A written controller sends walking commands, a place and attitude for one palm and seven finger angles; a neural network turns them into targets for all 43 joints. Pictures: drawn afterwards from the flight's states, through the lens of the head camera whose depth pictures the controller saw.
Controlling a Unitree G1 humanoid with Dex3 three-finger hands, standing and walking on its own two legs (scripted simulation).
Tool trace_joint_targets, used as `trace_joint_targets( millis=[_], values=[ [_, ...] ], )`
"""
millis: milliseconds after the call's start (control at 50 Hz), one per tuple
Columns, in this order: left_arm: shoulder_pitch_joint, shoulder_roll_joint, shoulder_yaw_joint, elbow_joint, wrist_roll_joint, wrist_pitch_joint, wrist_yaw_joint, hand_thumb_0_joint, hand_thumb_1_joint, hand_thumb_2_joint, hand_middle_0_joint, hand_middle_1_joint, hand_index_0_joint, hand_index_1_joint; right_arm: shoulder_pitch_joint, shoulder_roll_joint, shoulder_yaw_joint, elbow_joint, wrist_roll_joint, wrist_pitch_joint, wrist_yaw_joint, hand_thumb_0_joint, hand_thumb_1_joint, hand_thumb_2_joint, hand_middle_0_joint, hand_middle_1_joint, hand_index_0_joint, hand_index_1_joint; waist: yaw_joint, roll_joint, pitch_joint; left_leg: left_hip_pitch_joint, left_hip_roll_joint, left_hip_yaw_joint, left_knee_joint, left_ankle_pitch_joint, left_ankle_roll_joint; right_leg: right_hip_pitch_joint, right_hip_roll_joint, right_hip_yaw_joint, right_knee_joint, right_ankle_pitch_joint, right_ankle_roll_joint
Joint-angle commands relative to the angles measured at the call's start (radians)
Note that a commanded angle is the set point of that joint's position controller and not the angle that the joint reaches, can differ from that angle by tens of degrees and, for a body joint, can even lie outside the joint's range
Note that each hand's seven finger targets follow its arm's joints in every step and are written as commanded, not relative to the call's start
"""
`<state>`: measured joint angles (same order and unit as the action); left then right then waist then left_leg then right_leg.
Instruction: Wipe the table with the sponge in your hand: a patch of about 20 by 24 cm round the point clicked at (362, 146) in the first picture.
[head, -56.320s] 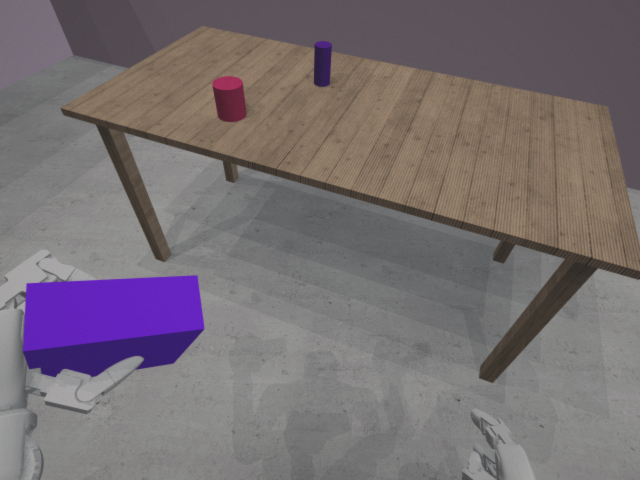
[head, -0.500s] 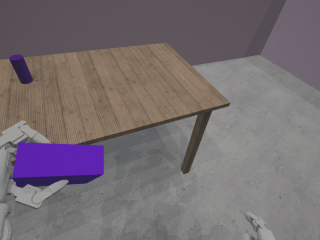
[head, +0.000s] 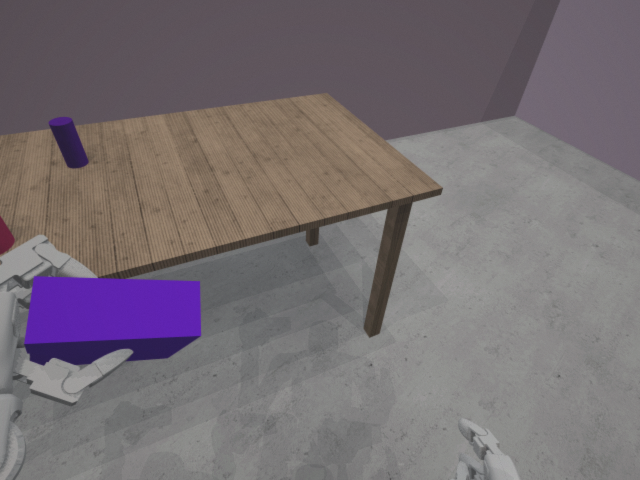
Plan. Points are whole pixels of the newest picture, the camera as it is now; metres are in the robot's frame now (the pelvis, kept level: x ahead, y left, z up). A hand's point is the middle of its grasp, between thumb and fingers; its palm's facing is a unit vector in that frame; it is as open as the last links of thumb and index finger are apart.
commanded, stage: stop stepping back and stand still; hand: left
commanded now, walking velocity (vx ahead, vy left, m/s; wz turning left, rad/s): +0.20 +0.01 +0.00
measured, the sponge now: (138, 324) +0.23 +0.20 +0.15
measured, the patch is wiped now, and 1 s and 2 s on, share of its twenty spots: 1.00 1.00 1.00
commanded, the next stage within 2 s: stand and wait in 0.40 s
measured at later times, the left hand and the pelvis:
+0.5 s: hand (73, 352) +0.18 +0.23 +0.17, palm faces +0.45 -0.82 -0.37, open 9.6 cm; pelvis -0.02 -0.02 +0.01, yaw +2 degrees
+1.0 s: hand (69, 317) +0.22 +0.26 +0.17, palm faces +0.41 -0.86 -0.31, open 9.6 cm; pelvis +0.01 +0.02 +0.02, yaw +1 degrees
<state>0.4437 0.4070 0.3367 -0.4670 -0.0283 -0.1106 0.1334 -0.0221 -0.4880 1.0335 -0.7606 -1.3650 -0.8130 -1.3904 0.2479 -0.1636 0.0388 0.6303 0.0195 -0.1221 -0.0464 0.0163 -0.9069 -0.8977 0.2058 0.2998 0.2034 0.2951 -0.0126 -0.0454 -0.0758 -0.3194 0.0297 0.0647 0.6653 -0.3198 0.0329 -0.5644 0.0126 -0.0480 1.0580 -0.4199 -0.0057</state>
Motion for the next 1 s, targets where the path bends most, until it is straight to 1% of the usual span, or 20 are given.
trace_joint_targets(
  millis=[0, 60, 80, 100, 120, 180, 220, 280, 320, 340, 360, 380, 420, 440, 480, 520, 580, 620, 720, 980],
  values=[
    [-0.095, 0.070, 0.046, -0.080, -0.014, -0.044, 0.013, 0.000, 0.100, 1.300, -1.200, -1.600, -1.200, -1.600, -0.112, -0.166, -0.048, -0.125, 0.012, -0.057, -0.003, 0.000, -0.900, -0.900, 0.200, 0.300, 0.200, 0.300, 0.001, 0.198, 0.118, -0.160, 0.241, -0.281, -0.430, -0.353, 0.133, 0.086, -0.069, 0.026, -0.161, 0.016, 0.007],
    [-0.094, 0.092, 0.050, -0.142, -0.012, -0.043, 0.012, 0.000, 0.100, 1.300, -1.200, -1.600, -1.200, -1.600, -0.146, -0.192, -0.050, -0.163, -0.003, -0.045, -0.017, 0.000, -0.900, -0.900, 0.200, 0.300, 0.200, 0.300, 0.035, 0.187, 0.055, -0.245, 0.137, -0.149, -0.244, -0.359, 0.067, 0.427, 0.018, -0.083, -0.505, 0.040, -0.004],
    [-0.099, 0.084, 0.039, -0.180, -0.008, -0.051, 0.006, 0.000, 0.100, 1.300, -1.200, -1.600, -1.200, -1.600, -0.146, -0.189, -0.058, -0.168, -0.007, -0.043, -0.016, 0.000, -0.900, -0.900, 0.200, 0.300, 0.200, 0.300, 0.048, 0.070, 0.039, -0.283, 0.058, -0.062, 0.008, -0.288, 0.045, 0.487, -0.024, -0.018, -0.654, 0.092, -0.032],
    [-0.098, 0.121, 0.062, -0.188, -0.004, -0.056, 0.002, 0.000, 0.100, 1.300, -1.200, -1.600, -1.200, -1.600, -0.139, -0.173, -0.068, -0.164, -0.005, -0.036, -0.011, 0.000, -0.900, -0.900, 0.200, 0.300, 0.200, 0.300, 0.040, -0.205, 0.023, -0.363, -0.029, 0.011, 0.355, -0.214, 0.014, 0.483, -0.215, 0.295, -0.806, 0.056, -0.118],
    [-0.167, 0.169, 0.091, -0.279, -0.016, -0.072, 0.008, 0.000, 0.100, 1.300, -1.200, -1.600, -1.200, -1.600, -0.155, -0.165, -0.070, -0.180, 0.001, -0.046, -0.011, 0.000, -0.900, -0.900, 0.200, 0.300, 0.200, 0.300, 0.023, -0.276, -0.022, -0.404, -0.025, -0.073, 0.547, -0.134, -0.002, 0.429, -0.396, 0.570, -0.904, 0.020, -0.177],
    [-0.157, 0.166, 0.096, -0.320, -0.026, -0.090, 0.000, 0.000, 0.100, 1.300, -1.200, -1.600, -1.200, -1.600, -0.127, -0.166, -0.079, -0.125, 0.001, -0.034, -0.006, 0.000, -0.900, -0.900, 0.200, 0.300, 0.200, 0.300, -0.014, 0.004, 0.054, -0.223, 0.062, -0.152, 0.479, -0.032, -0.002, 0.135, -0.375, 0.420, -0.893, -0.131, -0.182],
    [-0.093, 0.155, 0.101, -0.294, -0.024, -0.086, 0.013, 0.000, 0.100, 1.300, -1.200, -1.600, -1.200, -1.600, -0.131, -0.140, -0.061, -0.131, -0.006, -0.025, -0.019, 0.000, -0.900, -0.900, 0.200, 0.300, 0.200, 0.300, -0.014, -0.009, 0.032, -0.044, 0.057, -0.077, 0.223, -0.030, 0.011, 0.060, -0.310, 0.262, -0.853, -0.153, -0.137],
    [-0.068, 0.139, 0.084, -0.258, -0.025, -0.085, 0.040, 0.000, 0.100, 1.300, -1.200, -1.600, -1.200, -1.600, -0.131, -0.154, -0.060, -0.154, -0.016, -0.035, -0.049, 0.000, -0.900, -0.900, 0.200, 0.300, 0.200, 0.300, -0.006, 0.037, -0.005, 0.151, 0.001, 0.004, -0.109, -0.070, 0.023, 0.081, -0.236, 0.195, -0.760, -0.241, -0.098],
    [-0.089, 0.120, 0.078, -0.251, -0.026, -0.090, 0.052, 0.000, 0.100, 1.300, -1.200, -1.600, -1.200, -1.600, -0.130, -0.192, -0.075, -0.169, -0.021, -0.040, -0.055, 0.000, -0.900, -0.900, 0.200, 0.300, 0.200, 0.300, 0.002, 0.190, -0.007, 0.105, 0.093, -0.199, -0.278, -0.219, 0.081, 0.142, -0.111, 0.133, -0.571, -0.159, -0.044],
    [-0.081, 0.124, 0.096, -0.250, -0.024, -0.086, 0.055, 0.000, 0.100, 1.300, -1.200, -1.600, -1.200, -1.600, -0.133, -0.204, -0.079, -0.179, -0.014, -0.042, -0.053, 0.000, -0.900, -0.900, 0.200, 0.300, 0.200, 0.300, 0.019, 0.218, -0.047, 0.090, 0.152, -0.265, -0.297, -0.145, 0.099, 0.211, -0.044, 0.040, -0.469, 0.007, -0.010],
    [-0.058, 0.120, 0.091, -0.218, -0.030, -0.078, 0.056, 0.000, 0.100, 1.300, -1.200, -1.600, -1.200, -1.600, -0.134, -0.191, -0.077, -0.181, -0.001, -0.038, -0.053, 0.000, -0.900, -0.900, 0.200, 0.300, 0.200, 0.300, 0.015, 0.222, -0.042, 0.016, 0.172, -0.296, -0.332, -0.265, 0.095, 0.254, -0.029, 0.022, -0.457, -0.006, 0.015],
    [-0.034, 0.104, 0.085, -0.183, -0.023, -0.068, 0.052, 0.000, 0.100, 1.300, -1.200, -1.600, -1.200, -1.600, -0.137, -0.180, -0.070, -0.176, 0.003, -0.036, -0.049, 0.000, -0.900, -0.900, 0.200, 0.300, 0.200, 0.300, 0.015, 0.205, 0.011, -0.102, 0.146, -0.278, -0.366, -0.372, 0.074, 0.308, -0.023, 0.021, -0.493, -0.023, 0.017],
    [-0.026, 0.091, 0.071, -0.175, -0.015, -0.067, 0.045, 0.000, 0.100, 1.300, -1.200, -1.600, -1.200, -1.600, -0.152, -0.178, -0.070, -0.179, -0.003, -0.039, -0.039, 0.000, -0.900, -0.900, 0.200, 0.300, 0.200, 0.300, 0.015, 0.089, 0.082, -0.173, 0.067, -0.176, -0.234, -0.279, 0.039, 0.329, -0.059, 0.087, -0.635, -0.003, -0.005],
    [-0.035, 0.103, 0.070, -0.185, -0.013, -0.074, 0.041, 0.000, 0.100, 1.300, -1.200, -1.600, -1.200, -1.600, -0.152, -0.175, -0.073, -0.173, -0.010, -0.040, -0.034, 0.000, -0.900, -0.900, 0.200, 0.300, 0.200, 0.300, 0.011, -0.043, 0.081, -0.146, 0.018, -0.125, -0.095, -0.188, 0.020, 0.285, -0.131, 0.210, -0.735, -0.068, -0.038],
    [-0.093, 0.125, 0.068, -0.241, -0.012, -0.085, 0.039, 0.000, 0.100, 1.300, -1.200, -1.600, -1.200, -1.600, -0.133, -0.162, -0.069, -0.145, -0.016, -0.043, -0.023, 0.000, -0.900, -0.900, 0.200, 0.300, 0.200, 0.300, -0.007, -0.113, 0.027, -0.042, 0.003, -0.079, 0.032, -0.047, 0.001, 0.234, -0.263, 0.328, -0.831, -0.129, -0.095],
    [-0.118, 0.128, 0.065, -0.279, -0.013, -0.087, 0.043, 0.000, 0.100, 1.300, -1.200, -1.600, -1.200, -1.600, -0.138, -0.169, -0.070, -0.141, -0.018, -0.045, -0.022, 0.000, -0.900, -0.900, 0.200, 0.300, 0.200, 0.300, -0.011, -0.025, 0.004, 0.058, 0.016, -0.089, -0.072, 0.003, 0.008, 0.216, -0.242, 0.256, -0.774, -0.039, -0.088],
    [-0.094, 0.121, 0.070, -0.277, -0.009, -0.093, 0.050, 0.000, 0.100, 1.300, -1.200, -1.600, -1.200, -1.600, -0.171, -0.172, -0.056, -0.155, -0.025, -0.046, -0.034, 0.000, -0.900, -0.900, 0.200, 0.300, 0.200, 0.300, 0.008, 0.212, 0.058, 0.008, 0.086, -0.227, -0.318, -0.109, 0.036, 0.230, -0.082, 0.114, -0.637, 0.004, -0.021],
    [-0.086, 0.104, 0.070, -0.244, -0.002, -0.090, 0.056, 0.000, 0.100, 1.300, -1.200, -1.600, -1.200, -1.600, -0.173, -0.165, -0.051, -0.160, -0.017, -0.049, -0.031, 0.000, -0.900, -0.900, 0.200, 0.300, 0.200, 0.300, 0.016, 0.192, 0.041, -0.051, 0.103, -0.243, -0.357, -0.106, 0.037, 0.335, -0.037, 0.058, -0.597, 0.140, 0.003],
    [-0.078, 0.086, 0.060, -0.197, -0.014, -0.089, 0.047, 0.000, 0.100, 1.300, -1.200, -1.600, -1.200, -1.600, -0.166, -0.165, -0.060, -0.162, -0.018, -0.048, -0.026, 0.000, -0.900, -0.900, 0.200, 0.300, 0.200, 0.300, 0.014, 0.058, -0.033, 0.026, 0.055, -0.160, -0.254, 0.096, 0.008, 0.392, -0.082, 0.114, -0.667, 0.278, -0.009],
    [-0.051, 0.097, 0.070, -0.255, -0.022, -0.083, 0.046, 0.000, 0.100, 1.300, -1.200, -1.600, -1.200, -1.600, -0.190, -0.160, -0.060, -0.179, -0.014, -0.012, -0.027, 0.000, -0.900, -0.900, 0.200, 0.300, 0.200, 0.300, 0.020, 0.136, -0.073, 0.098, 0.078, -0.150, -0.272, 0.349, -0.011, 0.440, -0.064, 0.070, -0.622, 0.458, -0.001]
  ],
)
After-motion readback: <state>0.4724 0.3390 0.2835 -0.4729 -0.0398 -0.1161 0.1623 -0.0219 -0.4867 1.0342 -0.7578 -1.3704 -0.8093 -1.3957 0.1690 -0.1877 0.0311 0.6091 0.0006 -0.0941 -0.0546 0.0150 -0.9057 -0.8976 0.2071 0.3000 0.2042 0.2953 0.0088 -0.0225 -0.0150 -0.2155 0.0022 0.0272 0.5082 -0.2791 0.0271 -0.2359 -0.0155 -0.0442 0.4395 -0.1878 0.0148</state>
